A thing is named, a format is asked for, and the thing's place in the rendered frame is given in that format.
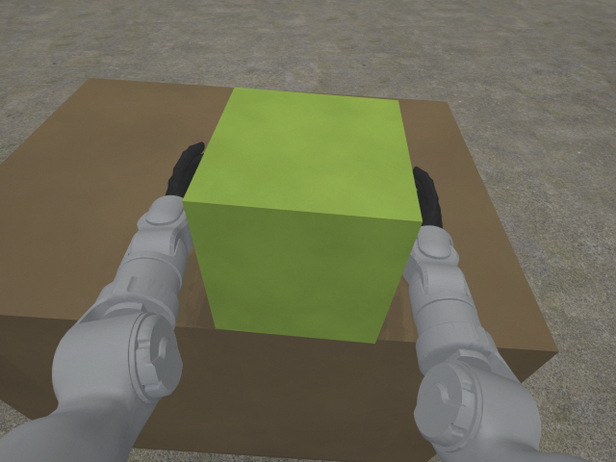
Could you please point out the pedestal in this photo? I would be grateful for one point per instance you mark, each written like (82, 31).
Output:
(71, 196)

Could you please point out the right robot forearm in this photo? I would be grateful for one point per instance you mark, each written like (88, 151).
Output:
(443, 308)

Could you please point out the left robot hand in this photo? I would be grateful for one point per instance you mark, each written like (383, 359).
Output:
(185, 169)

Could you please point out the carton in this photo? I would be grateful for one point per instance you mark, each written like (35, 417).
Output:
(303, 213)

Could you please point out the left robot forearm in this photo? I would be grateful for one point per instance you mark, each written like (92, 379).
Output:
(151, 272)

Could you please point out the left robot upper arm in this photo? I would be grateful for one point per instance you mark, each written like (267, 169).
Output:
(109, 376)

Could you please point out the right robot hand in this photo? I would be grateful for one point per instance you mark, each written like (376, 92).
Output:
(428, 198)

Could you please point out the right robot upper arm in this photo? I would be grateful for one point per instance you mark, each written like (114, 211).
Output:
(469, 414)

